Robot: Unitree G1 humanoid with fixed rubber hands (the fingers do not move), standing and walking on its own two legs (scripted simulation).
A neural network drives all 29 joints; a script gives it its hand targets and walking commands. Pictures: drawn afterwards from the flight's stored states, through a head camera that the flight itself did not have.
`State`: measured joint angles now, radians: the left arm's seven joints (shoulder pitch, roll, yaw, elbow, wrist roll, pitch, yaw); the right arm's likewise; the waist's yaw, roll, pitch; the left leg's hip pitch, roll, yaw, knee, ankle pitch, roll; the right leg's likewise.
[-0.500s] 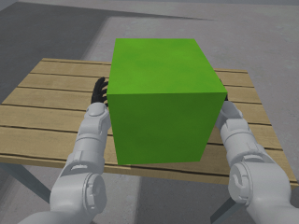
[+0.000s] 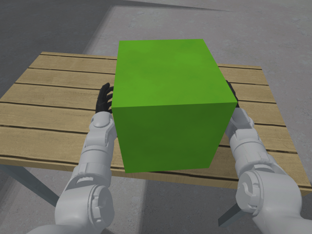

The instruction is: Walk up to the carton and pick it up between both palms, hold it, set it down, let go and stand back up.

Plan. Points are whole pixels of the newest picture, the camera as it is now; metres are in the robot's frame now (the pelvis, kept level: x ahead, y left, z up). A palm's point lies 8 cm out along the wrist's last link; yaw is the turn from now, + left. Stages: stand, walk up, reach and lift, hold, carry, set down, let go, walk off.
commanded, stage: set down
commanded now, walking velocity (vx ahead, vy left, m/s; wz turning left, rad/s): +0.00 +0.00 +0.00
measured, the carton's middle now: (164, 105) +0.45 +0.05 +0.08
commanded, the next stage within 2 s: none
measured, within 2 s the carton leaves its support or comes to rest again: neither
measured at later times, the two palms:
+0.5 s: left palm (103, 114) +0.38 +0.21 +0.09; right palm (228, 110) +0.44 -0.12 +0.10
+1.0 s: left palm (103, 116) +0.38 +0.21 +0.08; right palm (227, 112) +0.44 -0.12 +0.09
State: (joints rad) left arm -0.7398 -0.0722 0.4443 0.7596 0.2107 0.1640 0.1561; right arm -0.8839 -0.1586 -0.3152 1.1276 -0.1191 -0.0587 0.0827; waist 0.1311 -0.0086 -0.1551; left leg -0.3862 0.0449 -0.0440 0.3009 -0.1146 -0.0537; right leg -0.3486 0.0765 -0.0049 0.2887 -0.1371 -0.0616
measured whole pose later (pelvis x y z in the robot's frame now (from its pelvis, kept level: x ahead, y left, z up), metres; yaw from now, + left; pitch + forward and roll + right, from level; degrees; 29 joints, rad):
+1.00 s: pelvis +0.00 +0.01 +0.00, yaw +0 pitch +9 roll +0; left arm -0.71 -0.13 0.52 0.72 0.31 0.08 0.11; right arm -0.85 -0.09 -0.54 1.08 -0.30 -0.15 0.16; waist 0.13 -0.03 -0.09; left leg -0.33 0.04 0.01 0.28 -0.11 -0.04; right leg -0.32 0.05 -0.02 0.31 -0.16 -0.05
